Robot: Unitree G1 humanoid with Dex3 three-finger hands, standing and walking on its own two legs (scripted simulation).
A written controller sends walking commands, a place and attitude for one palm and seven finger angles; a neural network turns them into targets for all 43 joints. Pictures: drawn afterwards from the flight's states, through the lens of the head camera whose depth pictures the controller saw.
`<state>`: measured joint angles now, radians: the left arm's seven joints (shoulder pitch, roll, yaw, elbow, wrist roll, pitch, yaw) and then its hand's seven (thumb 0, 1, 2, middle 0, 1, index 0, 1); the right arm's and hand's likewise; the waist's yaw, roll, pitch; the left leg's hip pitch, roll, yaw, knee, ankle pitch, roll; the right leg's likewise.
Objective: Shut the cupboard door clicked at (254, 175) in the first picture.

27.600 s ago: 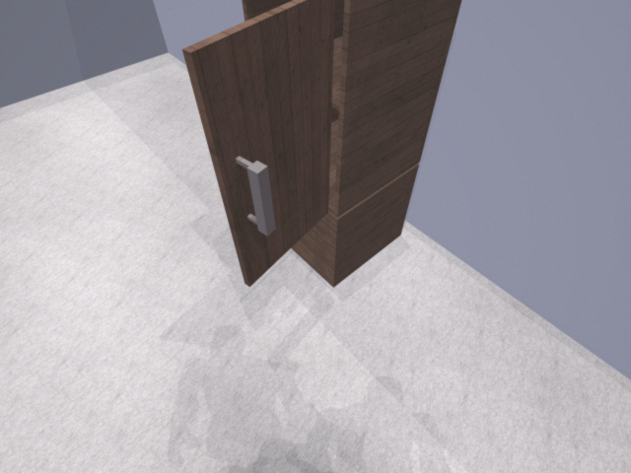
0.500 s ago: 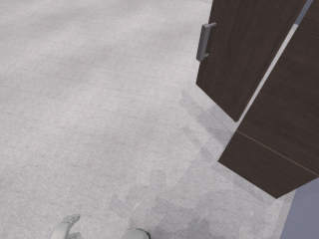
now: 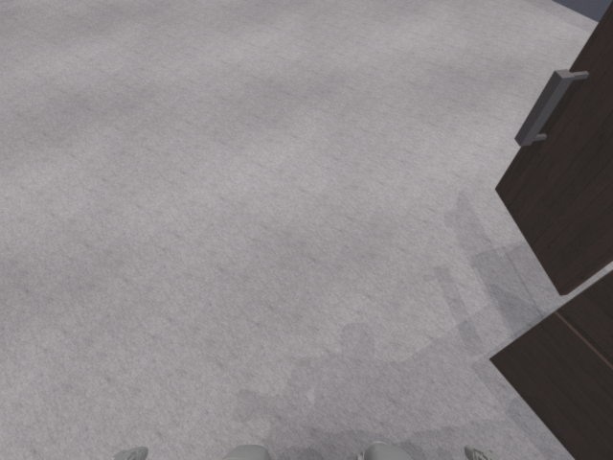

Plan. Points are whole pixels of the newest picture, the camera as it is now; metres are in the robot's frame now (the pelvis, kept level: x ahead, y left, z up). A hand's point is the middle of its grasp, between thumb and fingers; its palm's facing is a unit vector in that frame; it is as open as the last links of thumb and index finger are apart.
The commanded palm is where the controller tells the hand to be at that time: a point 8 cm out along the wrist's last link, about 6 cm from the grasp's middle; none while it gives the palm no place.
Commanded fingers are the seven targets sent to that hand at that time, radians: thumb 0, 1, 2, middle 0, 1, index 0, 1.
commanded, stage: walk to a spot facing it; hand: left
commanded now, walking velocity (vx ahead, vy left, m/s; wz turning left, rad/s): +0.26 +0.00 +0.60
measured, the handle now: (551, 109) +0.79 -0.47 -0.03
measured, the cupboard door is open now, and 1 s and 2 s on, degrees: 69 69 69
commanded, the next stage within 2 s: turn to face it in 1.24 s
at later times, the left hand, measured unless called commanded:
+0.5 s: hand out of the picture +0.02 +0.25 -0.18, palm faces +0.35 -0.91 -0.21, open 7.4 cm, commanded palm none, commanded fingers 0.00 0.90 0.90 -0.20 -0.30 -0.20 -0.30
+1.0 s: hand (153, 347) +0.28 +0.27 -0.14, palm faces +0.53 -0.82 -0.21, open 7.3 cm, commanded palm none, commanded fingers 0.00 0.90 0.90 -0.20 -0.30 -0.20 -0.30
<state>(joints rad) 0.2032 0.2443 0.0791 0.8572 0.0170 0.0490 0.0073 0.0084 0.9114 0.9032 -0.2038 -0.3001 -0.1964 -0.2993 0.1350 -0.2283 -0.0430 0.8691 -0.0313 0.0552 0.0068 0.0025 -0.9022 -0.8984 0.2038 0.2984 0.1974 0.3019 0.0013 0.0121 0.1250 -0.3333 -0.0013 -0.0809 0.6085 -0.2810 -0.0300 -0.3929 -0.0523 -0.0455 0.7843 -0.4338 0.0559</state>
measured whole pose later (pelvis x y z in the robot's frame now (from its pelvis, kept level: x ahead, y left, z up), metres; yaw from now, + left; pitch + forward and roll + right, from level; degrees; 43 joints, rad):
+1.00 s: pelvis +0.30 +0.08 +0.01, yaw +32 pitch +0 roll +0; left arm 0.21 0.14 0.07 0.92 0.03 -0.06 0.01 0.00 0.92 0.90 -0.21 -0.30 -0.20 -0.30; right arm 0.28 -0.21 -0.07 1.02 -0.02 0.00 0.02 0.01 -0.91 -0.90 0.20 0.30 0.19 0.30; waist -0.05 0.03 0.07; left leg -0.51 0.04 0.02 1.20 -0.32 0.02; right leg -0.24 -0.07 -0.20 0.48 -0.24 -0.02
